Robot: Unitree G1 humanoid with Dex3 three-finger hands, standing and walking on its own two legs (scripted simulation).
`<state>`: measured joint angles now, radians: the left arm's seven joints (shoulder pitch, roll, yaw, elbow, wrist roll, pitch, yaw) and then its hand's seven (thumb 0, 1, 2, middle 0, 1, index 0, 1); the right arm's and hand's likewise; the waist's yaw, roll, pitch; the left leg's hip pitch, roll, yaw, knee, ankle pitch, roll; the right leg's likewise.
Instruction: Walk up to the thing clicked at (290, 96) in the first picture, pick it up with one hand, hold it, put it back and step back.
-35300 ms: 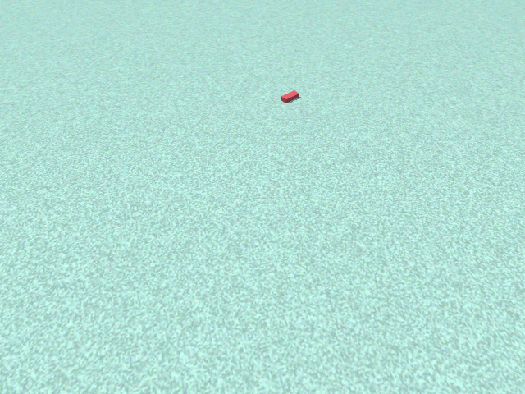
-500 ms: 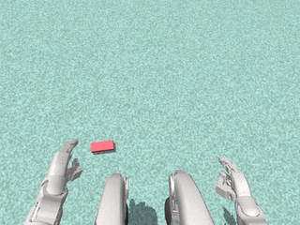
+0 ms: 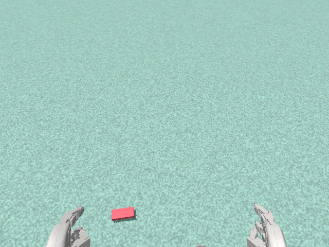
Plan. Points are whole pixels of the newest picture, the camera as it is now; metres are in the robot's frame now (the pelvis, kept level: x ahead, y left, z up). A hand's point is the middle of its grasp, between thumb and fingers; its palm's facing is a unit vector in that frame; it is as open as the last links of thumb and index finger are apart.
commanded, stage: home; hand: left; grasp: from above
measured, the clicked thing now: (123, 213) +0.42 +0.22 -0.70
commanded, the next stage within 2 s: none
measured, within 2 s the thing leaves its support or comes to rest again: neither
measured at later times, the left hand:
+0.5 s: hand out of the picture +0.15 +0.18 -0.04, palm faces +0.06 -0.98 -0.21, open 7.4 cm
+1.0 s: hand out of the picture +0.15 +0.18 -0.04, palm faces +0.05 -0.98 -0.20, open 7.4 cm
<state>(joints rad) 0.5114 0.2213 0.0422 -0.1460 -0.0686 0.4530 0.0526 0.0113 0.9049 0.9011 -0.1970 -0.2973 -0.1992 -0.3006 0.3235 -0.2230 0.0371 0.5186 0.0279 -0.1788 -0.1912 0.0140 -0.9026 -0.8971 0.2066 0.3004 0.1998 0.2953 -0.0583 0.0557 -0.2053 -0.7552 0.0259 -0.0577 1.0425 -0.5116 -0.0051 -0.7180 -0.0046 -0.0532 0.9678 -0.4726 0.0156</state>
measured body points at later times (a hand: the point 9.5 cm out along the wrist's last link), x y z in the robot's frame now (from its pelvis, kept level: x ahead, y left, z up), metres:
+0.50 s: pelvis +0.00 +0.00 +0.00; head +0.01 +0.01 +0.45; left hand +0.15 +0.24 -0.02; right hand +0.16 -0.24 -0.06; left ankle +0.00 +0.12 -0.68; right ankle +0.00 -0.13 -0.68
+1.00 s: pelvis -0.01 +0.00 +0.00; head +0.01 +0.01 +0.45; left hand +0.15 +0.23 -0.02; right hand +0.16 -0.24 -0.06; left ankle +0.00 +0.12 -0.68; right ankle +0.00 -0.13 -0.68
